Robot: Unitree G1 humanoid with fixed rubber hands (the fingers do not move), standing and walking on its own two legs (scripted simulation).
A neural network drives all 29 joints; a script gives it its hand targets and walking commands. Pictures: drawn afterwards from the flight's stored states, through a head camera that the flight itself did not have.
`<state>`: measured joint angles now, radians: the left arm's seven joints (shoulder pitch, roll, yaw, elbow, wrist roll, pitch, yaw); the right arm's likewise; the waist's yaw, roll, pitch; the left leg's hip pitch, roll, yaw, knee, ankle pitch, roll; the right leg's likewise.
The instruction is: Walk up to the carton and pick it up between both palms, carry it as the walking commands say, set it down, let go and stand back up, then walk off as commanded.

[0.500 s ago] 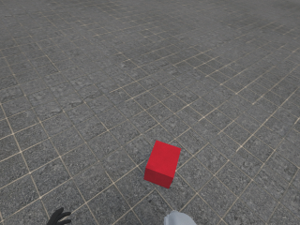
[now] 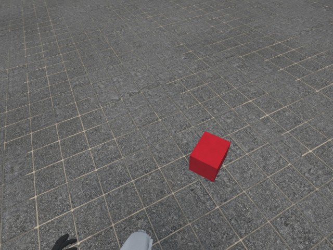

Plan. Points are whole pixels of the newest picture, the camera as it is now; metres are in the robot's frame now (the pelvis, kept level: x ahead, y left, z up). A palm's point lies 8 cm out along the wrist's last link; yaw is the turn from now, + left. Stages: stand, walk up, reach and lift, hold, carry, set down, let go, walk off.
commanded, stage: walk off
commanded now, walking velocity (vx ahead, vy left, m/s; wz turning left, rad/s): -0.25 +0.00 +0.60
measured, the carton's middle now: (209, 156) +0.76 -0.27 -0.69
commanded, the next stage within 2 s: none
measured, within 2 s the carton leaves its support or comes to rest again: neither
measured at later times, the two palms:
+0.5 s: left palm out of the picture -0.12 +0.30 -0.13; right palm out of the picture -0.03 -0.23 -0.11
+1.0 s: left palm out of the picture -0.33 +0.21 -0.07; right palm out of the picture -0.08 -0.28 -0.13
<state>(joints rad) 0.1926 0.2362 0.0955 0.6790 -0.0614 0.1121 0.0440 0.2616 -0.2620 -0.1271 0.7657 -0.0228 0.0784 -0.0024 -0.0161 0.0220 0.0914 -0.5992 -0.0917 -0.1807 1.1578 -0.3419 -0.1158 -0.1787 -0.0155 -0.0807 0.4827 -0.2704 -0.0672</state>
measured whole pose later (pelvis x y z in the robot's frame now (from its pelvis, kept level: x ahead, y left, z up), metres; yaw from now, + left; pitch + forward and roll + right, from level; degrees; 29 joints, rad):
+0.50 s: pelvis -0.17 +0.01 -0.02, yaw +20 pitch -2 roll -3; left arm 0.14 0.24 0.10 0.68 -0.06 0.12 0.03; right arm 0.29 -0.23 -0.13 0.79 -0.02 0.08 0.01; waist -0.03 -0.01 0.10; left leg -0.32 0.01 -0.08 0.70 -0.34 0.01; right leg -0.54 -0.08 -0.16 1.06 -0.46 -0.04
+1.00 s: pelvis -0.28 -0.08 +0.01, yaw +33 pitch -2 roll +5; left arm 0.21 0.24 0.10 0.70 -0.06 0.09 0.05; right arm 0.28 -0.28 -0.13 0.79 -0.02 0.07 0.04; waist -0.02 0.01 0.09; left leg -0.56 -0.11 -0.18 1.11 -0.30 -0.08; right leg -0.15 -0.08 -0.06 0.46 -0.29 -0.03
